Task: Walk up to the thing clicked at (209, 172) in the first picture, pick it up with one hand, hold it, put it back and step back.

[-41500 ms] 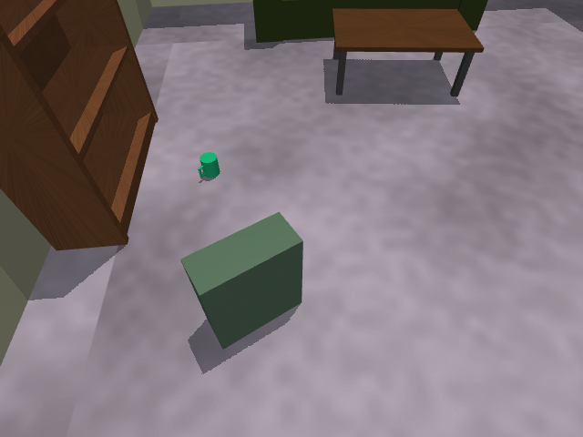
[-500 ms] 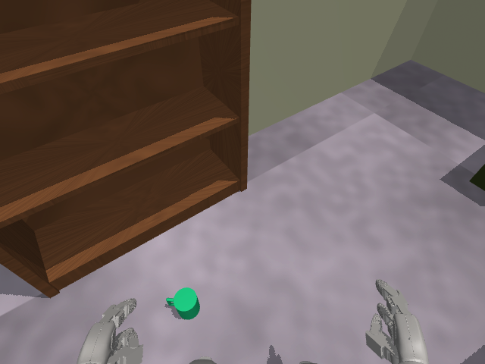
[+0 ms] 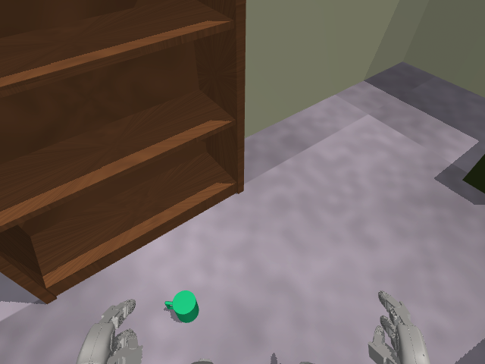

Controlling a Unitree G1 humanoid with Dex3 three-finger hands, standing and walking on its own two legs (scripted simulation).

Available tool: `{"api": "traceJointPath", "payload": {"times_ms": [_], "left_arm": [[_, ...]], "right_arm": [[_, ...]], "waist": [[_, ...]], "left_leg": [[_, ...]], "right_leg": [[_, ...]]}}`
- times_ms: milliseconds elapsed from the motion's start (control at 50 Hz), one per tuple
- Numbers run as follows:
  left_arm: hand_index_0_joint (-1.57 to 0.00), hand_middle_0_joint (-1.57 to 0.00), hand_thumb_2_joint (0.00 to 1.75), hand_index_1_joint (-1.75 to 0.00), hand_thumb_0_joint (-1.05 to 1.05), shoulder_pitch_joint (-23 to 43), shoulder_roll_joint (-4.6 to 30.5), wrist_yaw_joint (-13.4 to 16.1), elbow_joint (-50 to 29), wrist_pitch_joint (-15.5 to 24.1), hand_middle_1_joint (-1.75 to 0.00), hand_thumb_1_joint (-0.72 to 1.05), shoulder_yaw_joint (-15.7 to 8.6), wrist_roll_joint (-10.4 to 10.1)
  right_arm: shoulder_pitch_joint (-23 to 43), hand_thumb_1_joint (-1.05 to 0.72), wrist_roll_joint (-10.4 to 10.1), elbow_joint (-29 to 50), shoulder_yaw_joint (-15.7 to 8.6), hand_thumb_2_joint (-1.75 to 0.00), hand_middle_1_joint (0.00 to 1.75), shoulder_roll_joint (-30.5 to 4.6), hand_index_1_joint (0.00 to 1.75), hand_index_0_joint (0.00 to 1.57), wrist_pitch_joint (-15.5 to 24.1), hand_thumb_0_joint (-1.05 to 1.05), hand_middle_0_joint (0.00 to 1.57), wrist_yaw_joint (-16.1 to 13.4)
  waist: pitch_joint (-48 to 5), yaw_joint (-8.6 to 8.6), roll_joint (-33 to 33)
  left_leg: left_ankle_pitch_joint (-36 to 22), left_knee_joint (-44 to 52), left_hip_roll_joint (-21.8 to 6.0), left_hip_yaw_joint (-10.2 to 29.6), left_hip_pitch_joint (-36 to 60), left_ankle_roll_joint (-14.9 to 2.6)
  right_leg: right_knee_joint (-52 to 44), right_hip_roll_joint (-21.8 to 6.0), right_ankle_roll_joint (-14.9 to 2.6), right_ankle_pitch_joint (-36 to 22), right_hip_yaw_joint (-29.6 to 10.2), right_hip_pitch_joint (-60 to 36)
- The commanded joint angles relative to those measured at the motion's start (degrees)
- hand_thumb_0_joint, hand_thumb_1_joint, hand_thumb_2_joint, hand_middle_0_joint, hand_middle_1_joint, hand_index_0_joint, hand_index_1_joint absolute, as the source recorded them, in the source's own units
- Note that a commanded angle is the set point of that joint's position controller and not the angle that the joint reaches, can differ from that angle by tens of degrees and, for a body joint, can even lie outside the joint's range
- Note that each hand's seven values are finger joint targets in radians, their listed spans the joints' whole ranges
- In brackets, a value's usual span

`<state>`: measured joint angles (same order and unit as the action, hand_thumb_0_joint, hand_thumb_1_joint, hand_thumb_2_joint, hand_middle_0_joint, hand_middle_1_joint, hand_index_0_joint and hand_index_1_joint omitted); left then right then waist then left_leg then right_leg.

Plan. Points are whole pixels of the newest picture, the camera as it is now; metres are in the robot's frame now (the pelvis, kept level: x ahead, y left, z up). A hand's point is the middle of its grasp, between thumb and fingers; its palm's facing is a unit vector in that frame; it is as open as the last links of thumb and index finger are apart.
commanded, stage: home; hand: left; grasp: from above
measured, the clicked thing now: (181, 306) +0.44 +0.24 -0.66
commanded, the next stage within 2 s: stand in 1.12 s
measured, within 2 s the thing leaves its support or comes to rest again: neither
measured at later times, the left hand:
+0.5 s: hand (140, 354) +0.16 +0.18 -0.04, palm faces +0.05 -0.98 -0.20, open 7.4 cm
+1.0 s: hand (143, 348) +0.17 +0.18 -0.04, palm faces +0.06 -0.98 -0.20, open 7.4 cm
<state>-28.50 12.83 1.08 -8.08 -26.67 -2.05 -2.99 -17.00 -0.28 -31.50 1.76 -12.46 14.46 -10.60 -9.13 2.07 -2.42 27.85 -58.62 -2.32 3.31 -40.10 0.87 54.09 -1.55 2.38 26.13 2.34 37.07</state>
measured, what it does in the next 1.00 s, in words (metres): stands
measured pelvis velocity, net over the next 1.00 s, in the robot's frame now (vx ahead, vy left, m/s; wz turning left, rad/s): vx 0.01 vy -0.01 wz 0.00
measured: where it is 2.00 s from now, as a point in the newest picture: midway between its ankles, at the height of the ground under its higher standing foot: outside the picture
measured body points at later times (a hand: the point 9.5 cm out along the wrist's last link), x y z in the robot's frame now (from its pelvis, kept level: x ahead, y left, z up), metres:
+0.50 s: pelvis +0.00 +0.00 +0.00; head +0.01 +0.00 +0.45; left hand +0.16 +0.23 -0.03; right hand +0.16 -0.25 -0.06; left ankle +0.02 +0.12 -0.68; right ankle +0.01 -0.15 -0.68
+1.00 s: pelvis +0.01 -0.01 +0.00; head +0.02 +0.00 +0.45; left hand +0.16 +0.23 -0.03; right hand +0.17 -0.25 -0.06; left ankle +0.02 +0.12 -0.68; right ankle +0.01 -0.15 -0.68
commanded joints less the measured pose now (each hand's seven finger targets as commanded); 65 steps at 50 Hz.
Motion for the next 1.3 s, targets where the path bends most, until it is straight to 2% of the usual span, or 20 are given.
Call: {"api": "traceJointPath", "payload": {"times_ms": [0, 140, 160, 180, 200, 240, 260, 300, 420, 500, 520, 540, 700, 900, 1040, 1180, 1200, 1220, 1260, 1280], "left_arm": [[-0.20, -0.20, 0.90, -0.30, 0.00, 1.87, 5.54, 0.55, -10.86, 2.83, -0.30, 0.90, -3.10, 0.65], [-0.20, -0.20, 0.90, -0.30, 0.00, 1.89, 7.01, 0.35, -11.41, 2.90, -0.30, 0.90, -4.19, 0.49], [-0.20, -0.20, 0.90, -0.30, 0.00, 1.97, 5.34, 0.18, -11.17, 2.87, -0.30, 0.90, -2.28, 0.52], [-0.20, -0.20, 0.90, -0.30, 0.00, 1.33, 6.26, 0.31, -10.96, 2.73, -0.30, 0.90, -3.47, 0.41], [-0.20, -0.20, 0.90, -0.30, 0.00, 2.09, 4.90, 0.14, -11.10, 2.69, -0.30, 0.90, -1.89, 0.60], [-0.20, -0.20, 0.90, -0.30, 0.00, 1.06, 6.40, 0.33, -10.68, 2.69, -0.30, 0.90, -3.72, 0.29], [-0.20, -0.20, 0.90, -0.30, 0.00, 2.44, 5.49, 0.16, -11.87, 2.85, -0.30, 0.90, -2.34, 0.22], [-0.20, -0.20, 0.90, -0.30, 0.00, 1.90, 6.22, 0.33, -10.71, 2.92, -0.30, 0.90, -3.61, 0.18], [-0.20, -0.20, 0.90, -0.30, 0.00, 2.18, 5.99, 0.22, -11.13, 3.02, -0.30, 0.90, -2.89, 0.26], [-0.20, -0.20, 0.90, -0.30, 0.00, 1.43, 7.02, 0.47, -11.42, 3.22, -0.30, 0.90, -4.25, 0.22], [-0.20, -0.20, 0.90, -0.30, 0.00, 1.14, 5.56, 0.25, -10.91, 3.10, -0.30, 0.90, -3.07, 0.14], [-0.20, -0.20, 0.90, -0.30, 0.00, 1.28, 7.04, 0.43, -11.17, 3.16, -0.30, 0.90, -4.66, 0.06], [-0.20, -0.20, 0.90, -0.30, 0.00, 1.63, 5.64, 0.34, -11.36, 3.55, -0.30, 0.90, -2.74, 0.02], [-0.20, -0.20, 0.90, -0.30, 0.00, 0.59, 6.73, 0.41, -10.78, 3.20, -0.30, 0.90, -3.78, 0.19], [-0.20, -0.20, 0.90, -0.30, 0.00, 0.76, 6.31, 0.54, -11.73, 3.28, -0.30, 0.90, -3.36, 0.13], [-0.20, -0.20, 0.90, -0.30, 0.00, 0.88, 6.67, 0.53, -11.99, 3.25, -0.30, 0.90, -3.69, 0.08], [-0.20, -0.20, 0.90, -0.30, 0.00, 17.78, 11.06, 2.91, 8.12, 15.36, -0.30, 0.90, -3.34, 6.46], [-0.20, -0.20, 0.90, -0.30, 0.00, 11.53, 11.53, 2.63, 18.80, 19.16, -0.30, 0.90, -4.29, 6.84], [-0.20, -0.20, 0.90, -0.30, 0.00, 13.04, 12.45, 1.94, 23.31, 21.94, -0.30, 0.90, -3.83, 7.19], [-0.20, -0.20, 0.90, -0.30, 0.00, 13.54, 12.81, 1.71, 25.69, 22.96, -0.30, 0.90, -3.46, 7.07]], "right_arm": [[4.76, -0.90, 0.04, 9.21, -2.94, -0.90, 0.30, -6.91, 0.30, 0.20, 3.31, 0.00, 0.20, -0.82], [4.32, -0.90, 0.07, 8.93, -3.20, -0.90, 0.30, -7.60, 0.30, 0.20, 3.51, 0.00, 0.20, -0.74], [4.98, -0.90, 0.01, 9.24, -2.82, -0.90, 0.30, -7.08, 0.30, 0.20, 3.55, 0.00, 0.20, -0.67], [4.51, -0.90, 0.04, 9.09, -3.07, -0.90, 0.30, -7.56, 0.30, 0.20, 3.56, 0.00, 0.20, -0.69], [4.76, -0.90, 0.06, 9.30, -2.83, -0.90, 0.30, -6.99, 0.30, 0.20, 3.66, 0.00, 0.20, -0.67], [4.52, -0.90, 0.02, 9.07, -3.09, -0.90, 0.30, -7.43, 0.30, 0.20, 3.52, 0.00, 0.20, -0.80], [4.69, -0.90, -0.04, 9.38, -2.84, -0.90, 0.30, -7.09, 0.30, 0.20, 3.55, 0.00, 0.20, -0.80], [4.84, -0.90, 0.01, 9.14, -3.00, -0.90, 0.30, -7.27, 0.30, 0.20, 3.59, 0.00, 0.20, -0.83], [4.76, -0.90, 0.00, 9.35, -2.87, -0.90, 0.30, -7.25, 0.30, 0.20, 3.60, 0.00, 0.20, -0.84], [4.71, -0.90, -0.04, 9.50, -3.11, -0.90, 0.30, -7.22, 0.30, 0.20, 3.50, 0.00, 0.20, -0.89], [4.80, -0.90, -0.02, 9.48, -2.83, -0.90, 0.30, -6.74, 0.30, 0.20, 3.58, 0.00, 0.20, -0.86], [4.41, -0.90, 0.05, 9.38, -3.19, -0.90, 0.30, -7.24, 0.30, 0.20, 3.64, 0.00, 0.20, -0.96], [4.60, -0.90, -0.01, 9.25, -3.09, -0.90, 0.30, -7.02, 0.30, 0.20, 3.22, 0.00, 0.20, -0.80], [4.63, -0.90, -0.03, 9.52, -3.38, -0.90, 0.30, -7.33, 0.30, 0.20, 3.01, 0.00, 0.20, -0.73], [3.67, -0.90, -0.03, 9.36, -3.43, -0.90, 0.30, -7.04, 0.30, 0.20, 2.68, 0.00, 0.20, -0.70], [4.56, -0.90, -0.10, 9.67, -3.37, -0.90, 0.30, -7.30, 0.30, 0.20, 2.57, 0.00, 0.20, -0.60], [8.30, -0.90, 6.87, -5.04, -5.35, -0.90, 0.30, -13.68, 0.30, 0.20, -3.73, 0.00, 0.20, 2.81], [8.38, -0.90, 6.94, -5.17, -6.36, -0.90, 0.30, -14.56, 0.30, 0.20, -6.23, 0.00, 0.20, 4.50], [7.32, -0.90, 7.14, -4.06, -6.24, -0.90, 0.30, -14.73, 0.30, 0.20, -8.30, 0.00, 0.20, 6.49], [7.55, -0.90, 6.07, -5.13, -6.09, -0.90, 0.30, -14.13, 0.30, 0.20, -8.58, 0.00, 0.20, 7.44]], "waist": [[-3.14, -0.09, -0.80], [-3.46, -0.06, -1.82], [-2.33, -0.15, -1.44], [-3.86, 0.04, -1.71], [-3.62, 0.34, -2.03], [-3.91, 0.18, -0.65], [-3.69, 0.44, -0.89], [-2.87, 0.17, -0.25], [-3.29, 0.27, -1.15], [-3.85, -0.02, 0.34], [-3.98, 0.06, -0.29], [-5.21, 0.11, 0.42], [-4.25, 0.22, -0.16], [-3.68, -0.14, 0.41], [-6.13, 0.32, -0.41], [-4.50, 0.01, -0.39], [9.00, -4.22, 2.41], [3.65, -4.35, 3.94], [3.52, -2.32, 2.75], [2.49, -2.95, 0.63]], "left_leg": [[-9.36, 11.11, 1.75, -0.64, 5.03, -1.05], [-7.13, 12.11, 1.43, 0.08, 5.14, -0.92], [-6.71, 12.12, 1.50, 0.08, 4.42, -0.94], [-7.13, 12.18, 1.34, 0.36, 5.52, -0.92], [-8.25, 11.86, 1.47, 0.28, 5.52, -0.86], [-8.09, 11.31, 1.70, -0.49, 5.04, -1.12], [-8.62, 11.22, 1.71, -0.52, 5.09, -1.12], [-7.78, 10.89, 1.86, -0.95, 4.44, -1.25], [-6.35, 11.46, 1.76, -0.53, 4.64, -1.16], [-7.73, 10.29, 2.17, -1.34, 4.15, -1.40], [-8.48, 10.07, 2.22, -1.43, 4.41, -1.30], [-9.22, 9.85, 2.08, -1.38, 4.66, -1.36], [-10.96, 9.72, 1.96, -1.24, 4.83, -1.23], [-10.11, 9.63, 2.14, -1.59, 4.28, -1.34], [-15.17, 8.58, 2.02, -1.38, 5.95, -1.21], [-12.53, 9.76, 1.80, -0.90, 5.37, -1.21], [-24.14, 14.35, -0.96, 1.23, 7.72, -4.22], [-24.89, 14.71, -0.81, 0.31, 11.60, -4.75], [-20.40, 15.31, -0.05, 1.07, 12.94, -5.01], [-18.12, 16.74, 0.25, 1.71, 14.82, -4.87]], "right_leg": [[-8.59, 2.70, -2.12, -7.25, 2.43, -1.44], [-8.16, 2.71, -2.16, -5.44, 2.38, -1.36], [-8.43, 2.62, -2.05, -5.34, 2.49, -1.11], [-8.00, 2.71, -2.14, -5.71, 2.44, -1.33], [-8.03, 2.70, -2.16, -6.53, 2.49, -1.08], [-8.45, 2.58, -2.11, -6.31, 2.21, -1.99], [-8.39, 2.64, -2.08, -6.75, 2.25, -1.66], [-8.90, 2.52, -2.02, -5.92, 2.07, -1.74], [-8.57, 2.61, -2.03, -5.00, 2.13, -0.95], [-9.06, 2.37, -1.92, -6.00, 1.82, -1.87], [-9.03, 2.32, -1.94, -6.74, 1.80, -2.01], [-8.75, 2.39, -1.90, -7.44, 1.77, -2.61], [-8.40, 2.43, -2.00, -8.93, 1.91, -2.12], [-8.68, 2.22, -1.89, -8.41, 1.73, -2.29], [-7.60, 2.31, -1.94, -13.19, 1.69, -3.46], [-7.83, 2.44, -2.04, -10.40, 2.02, -2.82], [-9.03, -1.55, -4.46, -11.26, -1.95, -11.31], [-10.01, -1.78, -6.00, -11.59, -4.23, -14.03], [-10.95, -1.69, -6.31, -10.55, -5.39, -11.84], [-10.59, -2.15, -6.06, -10.51, -5.12, -14.32]]}}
